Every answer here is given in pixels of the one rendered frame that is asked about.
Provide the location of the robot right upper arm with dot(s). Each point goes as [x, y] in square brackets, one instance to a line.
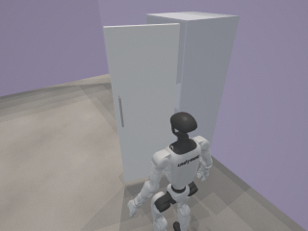
[206, 157]

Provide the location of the fridge door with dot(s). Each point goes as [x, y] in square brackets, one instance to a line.
[143, 62]

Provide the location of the robot right forearm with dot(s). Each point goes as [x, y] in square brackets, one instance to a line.
[205, 170]

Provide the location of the robot left thigh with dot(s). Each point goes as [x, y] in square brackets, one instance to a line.
[159, 203]

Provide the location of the humanoid robot head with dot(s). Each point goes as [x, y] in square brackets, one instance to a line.
[184, 123]

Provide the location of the robot left upper arm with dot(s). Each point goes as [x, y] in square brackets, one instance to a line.
[159, 161]

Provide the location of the handle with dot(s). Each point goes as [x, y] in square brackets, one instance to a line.
[121, 113]

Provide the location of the robot left forearm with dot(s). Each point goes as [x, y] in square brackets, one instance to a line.
[142, 196]

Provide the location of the left robot hand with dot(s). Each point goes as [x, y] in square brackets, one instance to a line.
[131, 208]

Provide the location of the right robot hand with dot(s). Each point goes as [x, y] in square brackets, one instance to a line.
[205, 176]

